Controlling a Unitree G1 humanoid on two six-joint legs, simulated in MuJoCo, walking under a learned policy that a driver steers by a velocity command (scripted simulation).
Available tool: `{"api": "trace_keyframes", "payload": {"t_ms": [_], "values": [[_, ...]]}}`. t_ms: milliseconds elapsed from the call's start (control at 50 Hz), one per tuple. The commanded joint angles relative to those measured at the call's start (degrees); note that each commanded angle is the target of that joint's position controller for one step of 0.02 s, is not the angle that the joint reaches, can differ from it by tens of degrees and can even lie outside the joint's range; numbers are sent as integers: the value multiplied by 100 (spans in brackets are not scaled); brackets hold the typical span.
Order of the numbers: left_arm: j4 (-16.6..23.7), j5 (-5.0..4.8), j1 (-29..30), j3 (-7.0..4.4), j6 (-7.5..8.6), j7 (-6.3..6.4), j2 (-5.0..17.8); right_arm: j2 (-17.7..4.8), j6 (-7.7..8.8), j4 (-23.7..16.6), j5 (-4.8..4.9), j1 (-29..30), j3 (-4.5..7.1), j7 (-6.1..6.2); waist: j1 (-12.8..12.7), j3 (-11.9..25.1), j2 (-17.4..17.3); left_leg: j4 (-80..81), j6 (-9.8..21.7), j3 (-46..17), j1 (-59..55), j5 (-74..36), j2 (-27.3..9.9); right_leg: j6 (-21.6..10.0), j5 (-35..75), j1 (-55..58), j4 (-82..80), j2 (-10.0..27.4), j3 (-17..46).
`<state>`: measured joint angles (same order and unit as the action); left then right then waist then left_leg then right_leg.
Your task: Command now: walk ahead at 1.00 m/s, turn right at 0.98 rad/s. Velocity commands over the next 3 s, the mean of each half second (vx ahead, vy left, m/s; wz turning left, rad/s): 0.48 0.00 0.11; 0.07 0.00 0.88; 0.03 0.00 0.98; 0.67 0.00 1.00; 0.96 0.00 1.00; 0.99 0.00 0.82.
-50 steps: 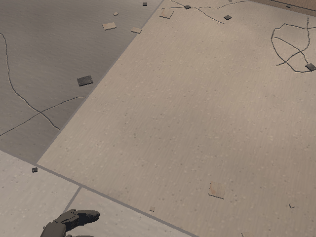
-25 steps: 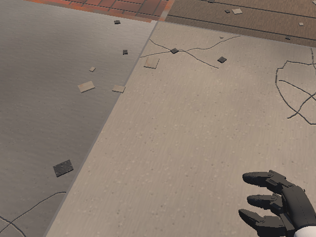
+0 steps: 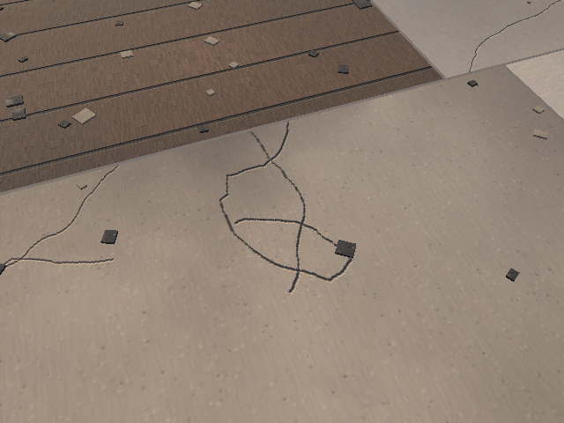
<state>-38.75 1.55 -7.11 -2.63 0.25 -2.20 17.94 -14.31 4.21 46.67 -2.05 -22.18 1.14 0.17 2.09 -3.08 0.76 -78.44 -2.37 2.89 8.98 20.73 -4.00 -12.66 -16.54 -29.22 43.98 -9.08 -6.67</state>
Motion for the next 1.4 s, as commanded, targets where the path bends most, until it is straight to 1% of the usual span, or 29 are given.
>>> {"api": "trace_keyframes", "payload": {"t_ms": [20,60,100,160,180,220,280,320,340,360,380,400,420,440,500,560,620,700,840,860,900,920,940,980,1060,1200,1360,1380,1400], "values": [[-104,-44,-1387,-459,48,237,1198,-1015,329,-1202,-36,800,130,8,-452,497,-549,-483,56,-781,4002,24,-157,-1132,-220,3532,-3081,2100,4558],[-55,-44,-891,-260,262,295,733,-857,55,-935,-193,303,70,8,132,69,-764,230,-35,-664,2980,44,-458,-855,1386,1940,-3061,1796,3403],[-222,-89,-964,-145,453,223,537,-625,-97,-907,-159,313,24,-40,245,-80,-782,1156,-120,-387,2319,-25,-497,-677,3839,1120,-3064,1578,2449],[-497,-149,-1089,-129,591,98,498,-237,-67,-1003,34,846,-90,-132,4,-61,-240,3052,219,115,1664,-1850,-244,89,5404,1022,-2999,868,1027],[-362,-357,-982,-81,618,265,234,-312,201,-1081,337,1599,-28,-70,-433,82,-405,3530,210,-30,1777,-2712,-63,215,4543,1218,-2824,947,1059],[-585,-273,-1450,-72,558,428,509,-235,387,-1153,346,1909,-45,-178,-636,267,-196,4581,314,127,1872,-3864,318,431,4184,2016,-2843,1090,874],[-637,-73,-1406,-87,431,498,651,-668,400,-1210,316,1664,169,-351,-440,598,427,4827,532,162,1226,-3939,805,845,4699,2453,-1976,1226,749],[-369,-16,-775,-133,332,560,769,-1094,323,-852,304,149,413,-398,410,1103,664,4618,652,209,15,-3319,1035,1143,5679,2270,-280,1224,637],[-170,4,-223,-141,314,556,776,-1199,269,-602,289,-930,475,-337,1093,1244,290,5028,889,-352,-892,-3817,555,1391,4483,1524,1851,883,455],[-37,212,-1132,29,308,427,-98,-1396,254,-647,139,-741,413,-303,214,1497,-1787,4427,1582,-2121,-2306,-6243,-568,1678,-2178,-421,4332,-59,558],[33,-57,-2170,115,371,264,-6,-1582,232,-1116,-128,11,422,-229,-250,2719,-1570,5258,2490,-4762,-2883,-5115,-1575,1682,-1979,-1001,5342,-90,1687],[72,-195,-1761,26,377,184,574,-1385,83,-1506,-18,641,489,-154,-91,2435,-744,5782,2467,-4817,-2214,-2446,-1466,1452,-1310,-1172,5099,284,1874],[274,-142,-949,-39,330,202,763,-1065,-60,-1610,163,963,393,-104,-81,1433,216,6149,2169,-4288,-980,-879,-1026,1340,-884,-1307,4565,460,1661],[399,-73,-682,-44,254,255,681,-1028,-133,-1668,226,1139,346,-84,-283,957,607,6414,1995,-4134,-72,-321,-815,1336,-669,-1217,4157,566,1591],[425,19,-840,-37,113,363,459,-1049,-182,-1687,204,1342,384,-56,-557,544,75,6454,1662,-3194,1212,-1241,-3,1447,-432,-579,2671,755,1546],[495,39,-522,-2,123,496,233,-1212,-288,-1539,272,996,466,79,-386,1072,-183,5980,1541,-2872,918,-3039,139,1703,-170,-495,1690,586,1490],[531,-92,-159,-56,57,554,312,-1325,-505,-1602,393,1053,533,239,-268,1294,-511,5910,1145,-3115,485,-1741,245,1800,292,-707,1141,531,1710],[572,-143,376,-117,157,515,332,-1285,-681,-1654,375,1012,585,316,-30,977,-904,5952,950,-3480,263,-580,397,1747,473,-671,281,458,1841],[393,-214,429,-278,447,324,538,-1224,-736,-1851,370,1141,660,260,-46,893,-1127,5402,1005,-4215,-10,-1754,461,1547,479,735,-1716,373,1874],[300,-230,236,-321,451,317,578,-1164,-738,-1889,412,1251,633,239,-189,899,-1002,5154,887,-4151,217,-1387,643,1477,1047,1300,-2386,541,1786],[450,-82,349,-385,303,370,970,-692,-743,-1831,395,658,475,180,133,1325,747,3288,413,-2632,1724,1643,1557,502,2652,2969,-2391,2443,3141],[429,108,163,-403,253,353,914,-1202,-676,-1978,416,650,610,103,131,1319,1584,2069,148,-1999,2354,1799,1510,-186,2897,2701,-2486,3137,3938],[543,43,335,-360,242,378,633,-1639,-659,-1829,378,672,727,69,50,1032,1088,1460,-87,-1790,2581,1268,1120,-189,2448,2488,-2528,2995,3569],[658,-76,573,-269,132,476,393,-1510,-777,-1573,366,559,725,115,31,698,450,755,-226,-1477,2756,494,889,254,1439,2197,-2445,2316,2537],[631,11,426,-212,-6,571,435,-1076,-792,-1757,426,792,552,107,-190,401,659,426,-425,-651,3172,-100,415,126,1805,2081,-2703,2054,1506],[412,-8,190,-370,-54,489,721,-803,-735,-1932,332,1199,452,43,-413,734,731,1804,-506,-349,2868,-231,-213,-92,2071,2655,-2721,2556,817],[177,-343,256,-528,50,253,870,-847,-930,-1836,367,1035,583,-144,-69,841,719,4460,277,249,1003,-537,81,569,2062,2400,-1833,2898,-60],[47,-363,24,-500,44,228,691,-989,-926,-1692,352,681,675,-94,62,890,403,5060,505,136,258,-1104,256,908,1691,1965,-1182,2654,-335],[64,-230,-145,-441,45,195,453,-1660,-886,-1604,364,179,907,9,165,872,-911,5570,968,-1221,-965,-3178,-450,1415,121,541,408,2055,-749]]}}
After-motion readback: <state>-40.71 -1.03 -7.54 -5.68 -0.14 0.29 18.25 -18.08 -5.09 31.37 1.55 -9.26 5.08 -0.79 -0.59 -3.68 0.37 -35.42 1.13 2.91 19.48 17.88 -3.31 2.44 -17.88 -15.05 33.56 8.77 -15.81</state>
